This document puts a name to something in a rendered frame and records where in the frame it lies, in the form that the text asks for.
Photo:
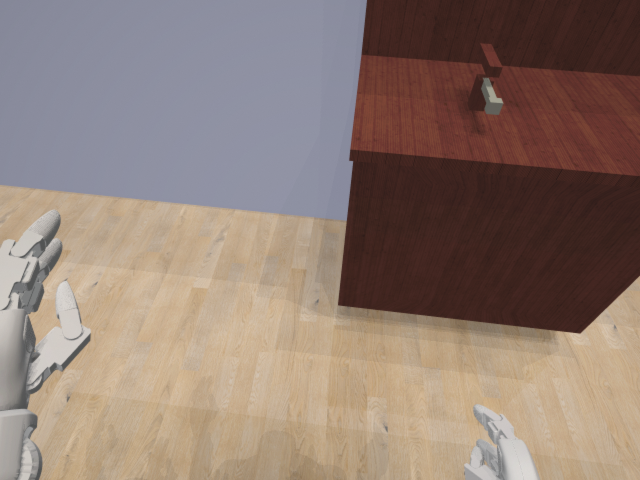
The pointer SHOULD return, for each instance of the tap lever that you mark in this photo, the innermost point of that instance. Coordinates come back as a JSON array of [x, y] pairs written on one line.
[[493, 104]]

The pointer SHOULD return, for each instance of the robot left forearm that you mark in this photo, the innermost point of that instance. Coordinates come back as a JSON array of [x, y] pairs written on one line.
[[20, 458]]

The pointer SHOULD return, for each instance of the left robot hand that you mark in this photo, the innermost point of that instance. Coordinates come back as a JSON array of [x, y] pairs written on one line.
[[24, 265]]

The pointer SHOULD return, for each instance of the counter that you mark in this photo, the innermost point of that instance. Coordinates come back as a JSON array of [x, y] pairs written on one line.
[[529, 218]]

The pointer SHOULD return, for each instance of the right robot hand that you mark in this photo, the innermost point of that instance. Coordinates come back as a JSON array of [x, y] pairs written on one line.
[[511, 460]]

